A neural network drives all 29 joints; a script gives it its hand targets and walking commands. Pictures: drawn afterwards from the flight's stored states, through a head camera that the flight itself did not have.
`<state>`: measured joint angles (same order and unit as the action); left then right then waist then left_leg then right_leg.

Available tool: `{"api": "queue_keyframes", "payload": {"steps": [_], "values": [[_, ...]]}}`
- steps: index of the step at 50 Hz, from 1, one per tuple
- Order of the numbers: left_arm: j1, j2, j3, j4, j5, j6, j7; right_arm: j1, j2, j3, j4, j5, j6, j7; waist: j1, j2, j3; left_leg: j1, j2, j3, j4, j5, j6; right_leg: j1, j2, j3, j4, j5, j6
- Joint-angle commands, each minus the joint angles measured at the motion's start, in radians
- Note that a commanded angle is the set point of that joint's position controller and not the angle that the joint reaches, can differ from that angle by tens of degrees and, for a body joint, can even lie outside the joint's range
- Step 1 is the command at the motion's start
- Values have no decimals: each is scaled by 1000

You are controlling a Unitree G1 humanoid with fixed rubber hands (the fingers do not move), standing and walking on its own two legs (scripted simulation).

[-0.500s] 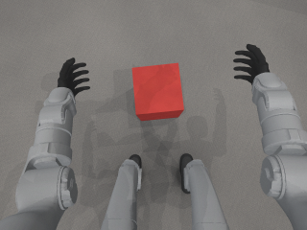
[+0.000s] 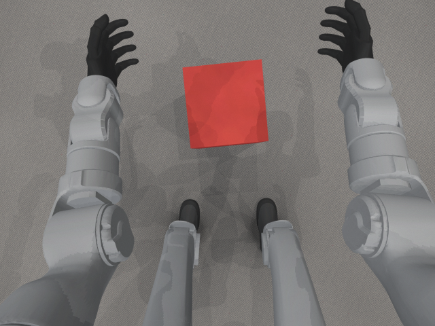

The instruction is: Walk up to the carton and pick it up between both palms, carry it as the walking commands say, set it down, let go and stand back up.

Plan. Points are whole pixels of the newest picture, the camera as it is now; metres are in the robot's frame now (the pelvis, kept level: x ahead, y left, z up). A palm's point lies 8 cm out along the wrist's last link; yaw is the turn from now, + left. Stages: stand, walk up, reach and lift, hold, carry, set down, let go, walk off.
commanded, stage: reach and lift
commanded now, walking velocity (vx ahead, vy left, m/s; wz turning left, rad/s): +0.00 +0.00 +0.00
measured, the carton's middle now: (225, 111) +0.50 +0.02 -0.54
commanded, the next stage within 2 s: none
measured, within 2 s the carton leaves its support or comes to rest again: neither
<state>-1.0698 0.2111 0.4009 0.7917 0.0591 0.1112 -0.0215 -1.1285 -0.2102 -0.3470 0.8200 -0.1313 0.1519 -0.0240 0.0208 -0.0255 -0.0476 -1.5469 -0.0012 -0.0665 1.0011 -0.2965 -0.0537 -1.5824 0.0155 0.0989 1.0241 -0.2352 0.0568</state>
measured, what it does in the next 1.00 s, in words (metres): lowers itself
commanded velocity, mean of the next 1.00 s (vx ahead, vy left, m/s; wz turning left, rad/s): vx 0.00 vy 0.00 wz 0.00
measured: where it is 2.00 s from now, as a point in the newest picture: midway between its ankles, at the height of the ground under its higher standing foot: (227, 237)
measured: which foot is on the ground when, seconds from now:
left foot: down 0.00-1.00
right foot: down 0.00-1.00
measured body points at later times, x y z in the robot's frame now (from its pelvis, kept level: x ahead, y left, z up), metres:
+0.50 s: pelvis -0.04 -0.01 -0.13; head +0.32 -0.01 +0.14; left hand +0.50 +0.21 -0.27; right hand +0.53 -0.18 -0.28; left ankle +0.05 +0.14 -0.63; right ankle +0.06 -0.14 -0.63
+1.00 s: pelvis -0.05 +0.00 -0.24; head +0.33 +0.00 +0.00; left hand +0.50 +0.20 -0.42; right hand +0.52 -0.17 -0.42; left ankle +0.05 +0.14 -0.63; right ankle +0.06 -0.14 -0.63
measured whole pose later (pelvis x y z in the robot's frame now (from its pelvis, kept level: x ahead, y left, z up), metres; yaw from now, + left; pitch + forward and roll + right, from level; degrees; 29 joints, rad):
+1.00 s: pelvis -0.05 +0.00 -0.24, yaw +1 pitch +46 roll +2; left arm -1.41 0.32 0.23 1.02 -0.09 0.11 0.10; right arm -1.48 -0.38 -0.18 1.11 0.09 0.10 -0.09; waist 0.03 -0.01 0.22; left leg -2.21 -0.05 -0.07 1.97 -0.56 -0.09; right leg -2.23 0.06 0.12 1.97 -0.53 0.10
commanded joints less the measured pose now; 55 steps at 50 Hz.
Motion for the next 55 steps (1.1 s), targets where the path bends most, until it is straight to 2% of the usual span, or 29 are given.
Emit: {"api": "queue_keyframes", "payload": {"steps": [1, 3, 5, 7, 8, 9, 10, 13, 17, 19, 21, 23, 25, 28, 32, 34, 35, 39, 40, 46, 49, 55], "values": [[-210, 53, 10, -88, 85, 3, 31, -149, -148, -95, -27, 1, -42, 56, 0, 161, -966, 760, -34, 72, 56, 599, -39, 138, 75, -202, -3, 214, -19], [-212, 37, 20, -67, 101, 6, 31, -183, -130, -87, -29, 7, -44, 78, 18, 143, -859, 596, -47, 94, 55, 444, -37, 162, 63, -191, 16, 166, -22], [-192, 10, 28, -4, 108, 3, 20, -198, -101, -74, 8, 6, -50, 87, 25, 99, -734, 381, -59, 114, 86, 345, -26, 172, 55, -174, 59, 165, -17], [-174, 4, 43, 29, 106, 1, 10, -201, -88, -60, 54, -1, -47, 91, 33, 45, -719, 268, -60, 119, 133, 327, -18, 204, 56, -163, 110, 195, -14], [-201, 15, 37, 19, 90, 3, 10, -229, -97, -50, 60, 3, -43, 90, 26, 26, -762, 250, -60, 121, 164, 307, -14, 231, 56, -159, 142, 191, -13], [-241, 40, 33, -4, 73, 4, 16, -270, -129, -60, 64, -1, -39, 83, 14, 32, -802, 201, -63, 135, 181, 201, -18, 273, 50, -154, 167, 133, -19], [-284, 73, 32, -23, 60, 9, 16, -300, -130, -42, 53, 5, -29, 73, 17, 2, -816, 158, -66, 140, 202, 145, -14, 284, 48, -155, 194, 97, -17], [-352, 132, 14, -68, 6, -2, 34, -382, -156, -13, 11, 11, -28, 36, 6, -65, -983, 124, -84, 161, 289, 171, -10, 377, 56, -163, 288, 161, -1], [-421, 232, 5, -108, -44, 4, 61, -498, -190, 49, -114, 62, -16, -26, 45, -110, -1265, 111, -106, 193, 405, 190, -4, 513, 63, -158, 415, 238, 21], [-426, 256, -3, -72, -56, 17, 73, -522, -196, 79, -108, 90, -2, -49, 69, -111, -1292, 85, -107, 205, 444, 168, -2, 515, 65, -162, 464, 223, 28], [-437, 245, -27, -32, -70, 29, 76, -535, -191, 100, -72, 115, 15, -61, 75, -91, -1229, 46, -102, 211, 469, 122, -3, 447, 64, -167, 488, 152, 31], [-461, 226, -50, -3, -84, 36, 72, -535, -180, 114, -20, 125, 27, -65, 55, -84, -1163, 8, -94, 212, 497, 80, -7, 372, 61, -175, 507, 93, 30], [-478, 210, -79, 11, -103, 36, 68, -516, -168, 121, 29, 134, 29, -68, 29, -63, -1132, -25, -91, 210, 533, 64, -9, 332, 58, -176, 540, 88, 21], [-504, 189, -97, 66, -109, 26, 60, -511, -190, 88, 110, 113, 11, -63, -14, -33, -977, -107, -80, 197, 581, 27, -16, 171, 53, -181, 579, 31, 10], [-540, 208, -84, 91, -71, 8, 76, -532, -233, 45, 143, 98, -20, -60, -10, 30, -926, -85, -72, 177, 649, 25, -30, 39, 50, -187, 640, -20, 1], [-542, 216, -82, 110, -59, 2, 88, -545, -236, 53, 146, 115, -32, -56, 18, 54, -911, -67, -69, 174, 676, 31, -30, -4, 50, -189, 671, -40, 1], [-550, 210, -94, 111, -67, 1, 93, -555, -239, 64, 149, 129, -36, -53, 22, 57, -936, -34, -67, 168, 693, 49, -30, -6, 50, -192, 691, -35, 2], [-574, 219, -121, 100, -94, -11, 112, -593, -244, 115, 151, 184, -49, -51, 45, 26, -965, -33, -59, 164, 747, 67, -23, 15, 47, -190, 758, -16, 5], [-587, 223, -132, 82, -107, -14, 117, -610, -252, 125, 131, 197, -54, -54, 43, 22, -997, -11, -56, 162, 766, 83, -21, 20, 48, -191, 776, -3, 6], [-594, 229, -170, 124, -163, -35, 121, -631, -274, 173, 188, 229, -77, -70, 26, -32, -945, -103, -49, 156, 851, 110, -19, 38, 39, -177, 868, 60, 8], [-587, 238, -178, 153, -177, -45, 117, -632, -283, 185, 199, 237, -91, -78, 22, -38, -932, -128, -45, 152, 894, 124, -20, 43, 32, -165, 905, 88, 9], [-602, 262, -190, 211, -187, -63, 106, -644, -280, 214, 243, 261, -106, -80, 36, -29, -856, -200, -36, 146, 953, 99, -25, 20, 23, -146, 966, 89, 10]]}}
